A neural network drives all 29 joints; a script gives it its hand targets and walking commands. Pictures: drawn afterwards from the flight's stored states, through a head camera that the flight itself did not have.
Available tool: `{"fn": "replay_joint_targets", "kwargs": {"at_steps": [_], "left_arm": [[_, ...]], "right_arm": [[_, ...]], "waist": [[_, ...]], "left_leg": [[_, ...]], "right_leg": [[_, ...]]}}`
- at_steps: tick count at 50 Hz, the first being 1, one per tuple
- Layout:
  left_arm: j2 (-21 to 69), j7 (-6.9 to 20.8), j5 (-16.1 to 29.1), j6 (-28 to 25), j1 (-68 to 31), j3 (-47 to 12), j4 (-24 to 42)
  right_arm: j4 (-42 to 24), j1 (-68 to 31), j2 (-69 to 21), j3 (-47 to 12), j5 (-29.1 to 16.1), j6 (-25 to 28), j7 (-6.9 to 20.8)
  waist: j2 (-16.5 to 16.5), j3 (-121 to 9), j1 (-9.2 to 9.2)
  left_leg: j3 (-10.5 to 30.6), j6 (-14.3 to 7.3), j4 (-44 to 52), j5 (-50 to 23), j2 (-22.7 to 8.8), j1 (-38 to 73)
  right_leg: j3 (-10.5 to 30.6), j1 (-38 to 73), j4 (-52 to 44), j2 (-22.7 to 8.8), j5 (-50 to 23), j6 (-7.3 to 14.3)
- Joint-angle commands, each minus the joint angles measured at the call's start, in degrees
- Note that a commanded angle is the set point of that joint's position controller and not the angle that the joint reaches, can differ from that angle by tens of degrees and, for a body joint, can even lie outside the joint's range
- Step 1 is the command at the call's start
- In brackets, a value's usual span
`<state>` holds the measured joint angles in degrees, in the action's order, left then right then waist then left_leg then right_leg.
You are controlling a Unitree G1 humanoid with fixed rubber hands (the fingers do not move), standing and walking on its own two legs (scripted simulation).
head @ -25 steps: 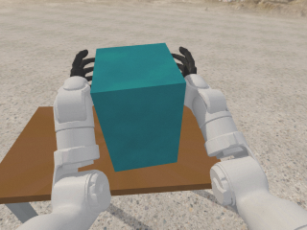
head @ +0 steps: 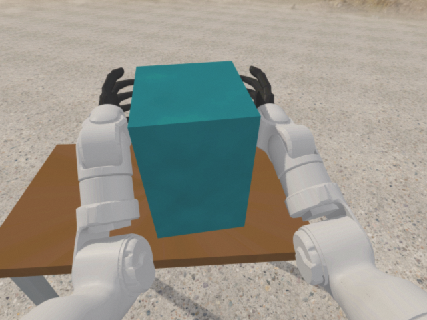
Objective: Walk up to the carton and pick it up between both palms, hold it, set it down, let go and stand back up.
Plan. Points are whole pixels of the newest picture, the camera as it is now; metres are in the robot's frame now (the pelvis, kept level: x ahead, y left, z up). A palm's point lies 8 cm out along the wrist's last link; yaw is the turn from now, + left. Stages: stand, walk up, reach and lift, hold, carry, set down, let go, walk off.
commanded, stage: hold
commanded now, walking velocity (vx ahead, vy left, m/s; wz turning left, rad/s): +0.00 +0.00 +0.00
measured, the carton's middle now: (193, 151) +0.34 +0.00 +0.20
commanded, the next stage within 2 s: none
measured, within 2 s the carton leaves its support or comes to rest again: neither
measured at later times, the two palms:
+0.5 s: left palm (109, 113) +0.37 +0.14 +0.27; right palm (259, 110) +0.37 -0.12 +0.27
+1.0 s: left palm (110, 111) +0.37 +0.13 +0.28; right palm (263, 106) +0.36 -0.12 +0.28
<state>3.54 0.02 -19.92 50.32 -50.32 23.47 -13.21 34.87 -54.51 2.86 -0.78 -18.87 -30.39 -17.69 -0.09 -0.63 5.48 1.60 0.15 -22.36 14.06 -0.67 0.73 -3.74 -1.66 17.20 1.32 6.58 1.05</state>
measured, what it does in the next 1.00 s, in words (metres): stands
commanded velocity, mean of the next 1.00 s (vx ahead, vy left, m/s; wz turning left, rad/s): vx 0.00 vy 0.00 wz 0.00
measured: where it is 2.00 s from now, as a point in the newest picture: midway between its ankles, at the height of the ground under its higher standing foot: outside the picture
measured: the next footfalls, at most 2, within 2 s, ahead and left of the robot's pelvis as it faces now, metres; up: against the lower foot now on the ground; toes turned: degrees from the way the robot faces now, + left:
none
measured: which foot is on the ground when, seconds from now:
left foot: down 0.00-1.00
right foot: down 0.00-1.00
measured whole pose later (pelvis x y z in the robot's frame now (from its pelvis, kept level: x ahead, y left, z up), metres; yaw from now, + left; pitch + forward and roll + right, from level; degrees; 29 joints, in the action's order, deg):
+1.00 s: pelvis +0.00 +0.00 +0.00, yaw +0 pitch -9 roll -1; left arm 3.4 0.3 -19.6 50.6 -49.9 23.7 -13.2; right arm 35.1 -55.0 2.3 0.3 -19.3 -31.6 -18.2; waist 0.6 -2.3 6.8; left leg 1.6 -0.2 -22.2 14.1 -0.4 1.0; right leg -3.7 -1.0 16.2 1.1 6.2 0.8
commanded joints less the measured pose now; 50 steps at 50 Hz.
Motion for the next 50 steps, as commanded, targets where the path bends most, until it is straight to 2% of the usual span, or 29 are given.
{"fn": "replay_joint_targets", "kwargs": {"at_steps": [1,18,34,35,37,41,45,50], "left_arm": [[31.69,6.87,8.73,-3.38,-42.13,-27.82,2.62],[32.02,7.61,8.40,-2.69,-41.44,-28.40,3.20],[33.06,7.26,8.46,-2.78,-41.39,-28.59,3.11],[33.76,7.38,12.10,-3.40,-42.30,-31.32,7.35],[32.65,7.19,12.14,-3.32,-41.42,-30.76,5.57],[30.80,8.03,9.04,-2.63,-39.89,-27.10,2.11],[32.28,7.96,9.69,-2.67,-41.68,-28.21,3.16],[32.52,7.63,9.77,-3.16,-43.44,-28.09,1.65]], "right_arm": [[-18.95,-47.10,-41.24,-18.30,-7.47,1.71,3.36],[-19.44,-46.55,-40.40,-17.73,-7.17,1.50,3.04],[-18.52,-46.60,-39.89,-17.71,-7.17,1.72,3.88],[-23.78,-48.37,-42.41,-18.60,-8.36,2.33,3.95],[-23.42,-47.72,-41.16,-18.80,-8.98,1.40,3.52],[-16.99,-44.50,-39.81,-16.65,-7.17,0.38,4.00],[-18.19,-46.91,-40.06,-16.67,-7.85,0.85,4.38],[-15.88,-47.23,-40.09,-15.41,-7.26,0.79,4.80]], "waist": [[-0.95,-23.36,-0.14],[-1.94,-22.26,0.74],[-2.29,-22.01,0.28],[-0.94,-28.58,1.67],[-1.22,-26.67,2.19],[-0.80,-20.09,1.11],[-2.67,-22.19,1.38],[-2.93,-21.21,1.52]], "left_leg": [[-1.64,1.52,4.41,-10.51,3.48,-7.43],[-1.64,1.94,4.79,-10.33,3.38,-7.77],[-1.83,2.29,4.86,-12.68,2.78,-7.48],[-1.15,1.86,3.04,-16.35,3.29,-5.37],[-0.85,2.07,2.22,-17.35,3.73,-3.60],[-1.07,1.17,5.40,-10.64,3.15,-7.16],[-0.95,1.74,4.56,-12.69,3.07,-6.89],[-0.85,1.69,5.60,-9.72,2.71,-8.26]], "right_leg": [[0.83,16.96,0.92,2.80,-11.90,-4.38],[0.63,17.46,1.06,2.72,-11.92,-4.35],[0.71,17.25,1.10,3.55,-10.74,-3.39],[0.48,17.95,1.05,3.41,-15.08,-4.03],[0.77,16.45,0.47,3.25,-16.78,-4.22],[0.81,15.29,-0.79,2.71,-9.40,-3.64],[0.83,15.57,-0.21,2.87,-10.45,-3.29],[0.80,14.41,-0.37,2.90,-7.45,-3.00]]}}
